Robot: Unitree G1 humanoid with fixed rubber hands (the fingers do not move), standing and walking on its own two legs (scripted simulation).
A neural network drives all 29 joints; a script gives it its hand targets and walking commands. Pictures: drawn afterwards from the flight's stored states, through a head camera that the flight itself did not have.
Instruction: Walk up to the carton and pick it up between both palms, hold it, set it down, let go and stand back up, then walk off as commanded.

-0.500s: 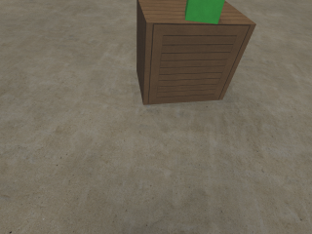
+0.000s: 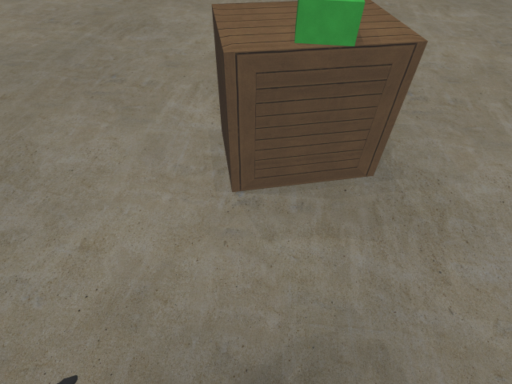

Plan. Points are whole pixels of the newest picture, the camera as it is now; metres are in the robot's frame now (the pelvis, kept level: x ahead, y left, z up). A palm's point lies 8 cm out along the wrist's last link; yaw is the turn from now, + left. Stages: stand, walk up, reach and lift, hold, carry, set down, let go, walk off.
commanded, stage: walk up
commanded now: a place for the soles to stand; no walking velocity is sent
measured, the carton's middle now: (326, 15) +1.40 -0.22 +0.07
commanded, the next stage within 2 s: none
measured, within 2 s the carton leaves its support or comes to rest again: neither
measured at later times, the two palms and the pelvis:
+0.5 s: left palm (61, 351) +0.21 +0.35 -0.11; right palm out of the picture +0.16 -0.29 -0.05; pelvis +0.12 +0.04 +0.01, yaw +0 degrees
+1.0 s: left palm (125, 284) +0.32 +0.27 -0.08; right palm (469, 324) +0.28 -0.37 -0.09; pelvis +0.23 -0.05 +0.00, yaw +0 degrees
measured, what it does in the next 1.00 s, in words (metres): walks ahead: left foot, then right foot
